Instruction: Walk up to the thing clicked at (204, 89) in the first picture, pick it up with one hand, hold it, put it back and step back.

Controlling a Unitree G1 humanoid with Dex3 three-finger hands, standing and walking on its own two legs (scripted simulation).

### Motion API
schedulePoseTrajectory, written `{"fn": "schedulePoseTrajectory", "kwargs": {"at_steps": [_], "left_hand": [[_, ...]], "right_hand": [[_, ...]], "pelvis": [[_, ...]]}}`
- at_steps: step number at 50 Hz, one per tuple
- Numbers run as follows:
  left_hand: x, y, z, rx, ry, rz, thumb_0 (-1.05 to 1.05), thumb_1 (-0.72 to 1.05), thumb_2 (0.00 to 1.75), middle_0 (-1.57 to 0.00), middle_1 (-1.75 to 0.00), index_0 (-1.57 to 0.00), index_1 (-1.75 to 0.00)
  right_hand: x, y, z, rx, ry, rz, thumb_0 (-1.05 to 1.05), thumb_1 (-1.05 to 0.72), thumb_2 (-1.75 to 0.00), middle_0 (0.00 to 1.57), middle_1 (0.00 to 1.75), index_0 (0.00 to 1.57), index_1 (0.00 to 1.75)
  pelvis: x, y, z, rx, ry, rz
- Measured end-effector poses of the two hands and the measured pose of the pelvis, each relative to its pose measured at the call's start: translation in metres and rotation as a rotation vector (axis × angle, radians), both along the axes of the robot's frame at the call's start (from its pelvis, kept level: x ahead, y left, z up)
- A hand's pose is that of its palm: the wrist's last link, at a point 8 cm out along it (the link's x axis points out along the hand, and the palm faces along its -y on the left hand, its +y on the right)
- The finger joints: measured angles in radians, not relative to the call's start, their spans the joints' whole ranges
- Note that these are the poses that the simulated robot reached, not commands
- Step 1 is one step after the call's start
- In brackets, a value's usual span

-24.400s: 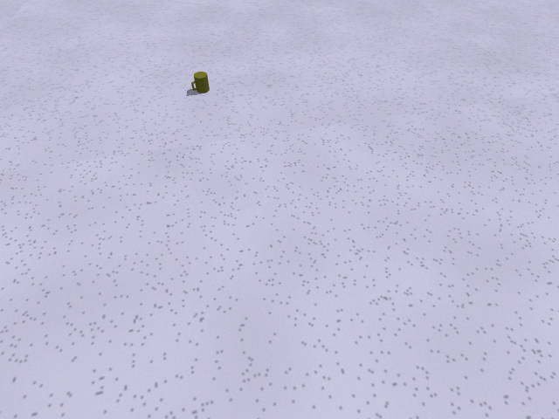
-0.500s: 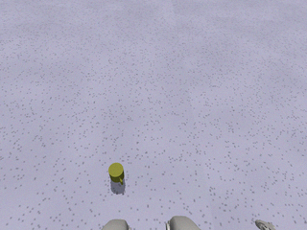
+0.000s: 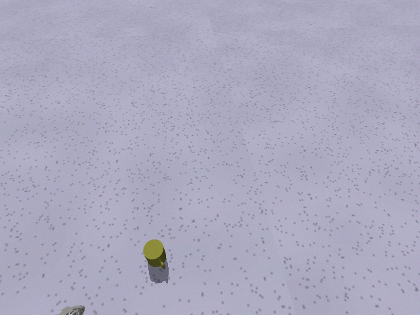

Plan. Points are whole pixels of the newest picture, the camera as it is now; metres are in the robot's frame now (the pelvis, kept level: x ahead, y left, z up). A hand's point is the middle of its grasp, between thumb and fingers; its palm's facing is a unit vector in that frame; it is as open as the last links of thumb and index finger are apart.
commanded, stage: stand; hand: left
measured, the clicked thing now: (157, 256) +0.46 +0.23 -0.72
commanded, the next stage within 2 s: walk up in 0.70 s
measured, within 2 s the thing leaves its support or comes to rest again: neither
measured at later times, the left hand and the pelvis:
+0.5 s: hand out of the picture +0.07 +0.26 -0.15, palm faces -0.05 -0.94 -0.34, open 7.4 cm; pelvis +0.00 +0.00 +0.01, yaw +0 degrees
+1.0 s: hand out of the picture +0.04 +0.25 -0.16, palm faces -0.03 -0.90 -0.43, open 7.4 cm; pelvis -0.05 -0.03 -0.02, yaw +1 degrees
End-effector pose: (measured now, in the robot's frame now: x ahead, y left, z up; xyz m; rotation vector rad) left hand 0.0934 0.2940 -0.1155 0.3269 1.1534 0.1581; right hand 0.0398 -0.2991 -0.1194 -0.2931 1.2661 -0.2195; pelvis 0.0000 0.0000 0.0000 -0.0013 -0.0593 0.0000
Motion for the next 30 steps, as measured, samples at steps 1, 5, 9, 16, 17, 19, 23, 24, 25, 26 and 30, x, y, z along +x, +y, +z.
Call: {"fn": "schedulePoseTrajectory", "kwargs": {"at_steps": [1,5,9,16,17,19,23,24,25,26,30], "left_hand": [[0.005,0.000,0.001,-0.001,-0.008,-0.005,0.01,0.91,0.90,-0.21,-0.30,-0.20,-0.30],[0.017,0.001,0.005,-0.002,-0.031,-0.016,0.01,0.91,0.90,-0.21,-0.30,-0.20,-0.30],[0.019,0.002,0.007,0.000,-0.032,-0.016,0.01,0.91,0.90,-0.20,-0.30,-0.20,-0.30],[0.001,0.006,0.004,0.008,0.010,0.004,0.01,0.91,0.90,-0.20,-0.30,-0.20,-0.30],[-0.003,0.006,0.004,0.009,0.020,0.007,0.01,0.91,0.90,-0.20,-0.30,-0.20,-0.30],[-0.011,0.007,0.002,0.010,0.042,0.013,0.01,0.91,0.90,-0.20,-0.30,-0.20,-0.30],[-0.025,0.007,-0.001,0.012,0.085,0.028,0.01,0.91,0.90,-0.20,-0.30,-0.20,-0.30],[-0.029,0.007,-0.001,0.011,0.093,0.031,0.01,0.91,0.90,-0.20,-0.30,-0.20,-0.30],[-0.031,0.007,-0.001,0.011,0.101,0.035,0.01,0.91,0.90,-0.20,-0.30,-0.20,-0.30],[-0.033,0.007,-0.002,0.011,0.107,0.039,0.01,0.91,0.90,-0.20,-0.30,-0.20,-0.30],[-0.038,0.005,-0.002,0.010,0.122,0.048,0.01,0.91,0.90,-0.20,-0.30,-0.20,-0.30]], "right_hand": [[0.001,0.002,0.001,0.003,-0.004,0.000,0.01,-0.91,-0.90,0.20,0.29,0.21,0.30],[0.009,0.007,0.003,0.009,-0.027,-0.001,0.01,-0.91,-0.90,0.20,0.30,0.21,0.30],[0.019,0.007,0.006,0.007,-0.052,0.001,0.00,-0.91,-0.90,0.20,0.30,0.21,0.30],[0.032,0.002,0.011,-0.005,-0.075,0.009,0.00,-0.91,-0.90,0.20,0.29,0.21,0.30],[0.033,0.002,0.012,-0.006,-0.073,0.011,0.00,-0.91,-0.90,0.20,0.29,0.21,0.30],[0.035,0.000,0.012,-0.009,-0.068,0.012,0.00,-0.91,-0.90,0.20,0.29,0.21,0.30],[0.036,-0.002,0.012,-0.012,-0.053,0.015,0.00,-0.91,-0.90,0.20,0.29,0.21,0.30],[0.037,-0.003,0.012,-0.012,-0.050,0.016,0.00,-0.91,-0.90,0.20,0.29,0.21,0.30],[0.037,-0.003,0.012,-0.012,-0.046,0.017,0.00,-0.91,-0.90,0.20,0.29,0.21,0.30],[0.037,-0.003,0.012,-0.012,-0.044,0.018,0.00,-0.91,-0.90,0.20,0.29,0.21,0.30],[0.039,-0.003,0.010,-0.009,-0.034,0.023,0.00,-0.91,-0.90,0.20,0.29,0.21,0.30]], "pelvis": [[0.000,0.000,0.001,0.001,0.000,-0.001],[-0.001,0.002,0.003,0.002,0.002,-0.003],[-0.002,0.002,0.004,0.004,0.005,-0.004],[-0.002,0.002,0.006,0.003,0.010,-0.002],[-0.003,0.002,0.006,0.003,0.012,-0.002],[-0.002,0.001,0.006,0.002,0.015,-0.002],[-0.001,0.000,0.006,0.002,0.020,-0.001],[-0.001,0.000,0.007,0.002,0.021,-0.001],[0.000,0.000,0.007,0.002,0.022,0.000],[0.000,0.000,0.007,0.002,0.022,0.000],[0.002,-0.001,0.007,0.002,0.024,0.001]]}}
